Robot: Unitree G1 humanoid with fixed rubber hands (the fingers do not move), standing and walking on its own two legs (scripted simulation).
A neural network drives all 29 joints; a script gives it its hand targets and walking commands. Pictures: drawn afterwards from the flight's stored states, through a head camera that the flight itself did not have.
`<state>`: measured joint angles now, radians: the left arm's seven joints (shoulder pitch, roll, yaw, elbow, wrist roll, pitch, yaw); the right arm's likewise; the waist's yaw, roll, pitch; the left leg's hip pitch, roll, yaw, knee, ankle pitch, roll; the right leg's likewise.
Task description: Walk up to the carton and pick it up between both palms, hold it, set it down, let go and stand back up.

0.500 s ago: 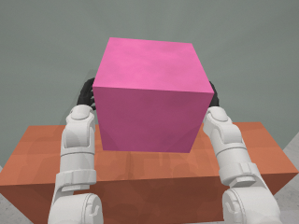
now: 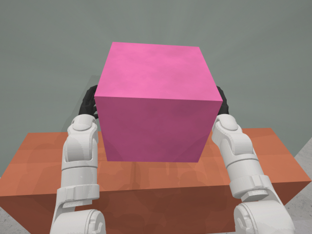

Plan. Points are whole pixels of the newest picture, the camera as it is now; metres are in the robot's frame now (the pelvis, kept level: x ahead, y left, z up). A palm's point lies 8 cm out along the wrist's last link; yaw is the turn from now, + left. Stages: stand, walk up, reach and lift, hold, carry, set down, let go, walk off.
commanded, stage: hold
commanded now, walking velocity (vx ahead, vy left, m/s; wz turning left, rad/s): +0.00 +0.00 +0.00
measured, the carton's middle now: (154, 101) +0.41 +0.00 +0.17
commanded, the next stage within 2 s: none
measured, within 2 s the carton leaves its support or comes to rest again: neither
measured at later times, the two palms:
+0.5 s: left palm (88, 112) +0.36 +0.17 +0.18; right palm (218, 113) +0.36 -0.16 +0.17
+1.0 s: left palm (87, 113) +0.36 +0.17 +0.17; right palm (218, 114) +0.36 -0.16 +0.17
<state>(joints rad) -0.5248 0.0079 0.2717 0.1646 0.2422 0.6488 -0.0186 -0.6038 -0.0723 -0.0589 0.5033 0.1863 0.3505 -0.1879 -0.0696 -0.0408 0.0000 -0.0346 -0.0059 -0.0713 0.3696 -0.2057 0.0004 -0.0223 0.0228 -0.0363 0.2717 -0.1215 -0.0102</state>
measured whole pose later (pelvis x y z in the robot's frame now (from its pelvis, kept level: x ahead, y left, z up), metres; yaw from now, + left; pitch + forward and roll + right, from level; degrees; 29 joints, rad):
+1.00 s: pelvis +0.00 +0.00 +0.00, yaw +0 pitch -6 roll -1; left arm -0.54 0.02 0.26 0.18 0.23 0.64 -0.01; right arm -0.60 -0.07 -0.07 0.51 0.19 0.32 -0.18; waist -0.07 -0.04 -0.02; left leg -0.05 -0.01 -0.07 0.36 -0.20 0.01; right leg -0.04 0.02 -0.04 0.27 -0.12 -0.01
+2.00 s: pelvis +0.00 +0.00 +0.00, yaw +0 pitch -7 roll -1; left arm -0.54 0.00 0.28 0.17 0.25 0.66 -0.02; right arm -0.61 -0.08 -0.07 0.52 0.19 0.34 -0.18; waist -0.07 -0.04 0.00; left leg -0.03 -0.01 -0.06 0.36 -0.20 0.00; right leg -0.02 0.02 -0.03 0.27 -0.12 -0.01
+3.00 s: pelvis +0.00 +0.00 +0.00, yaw +1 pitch -7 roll -1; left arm -0.57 0.02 0.27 0.21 0.25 0.64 -0.02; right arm -0.64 -0.07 -0.09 0.55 0.17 0.32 -0.18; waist -0.07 -0.04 0.00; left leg -0.05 -0.01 -0.07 0.37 -0.19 0.00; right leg -0.03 0.02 -0.04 0.27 -0.12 -0.01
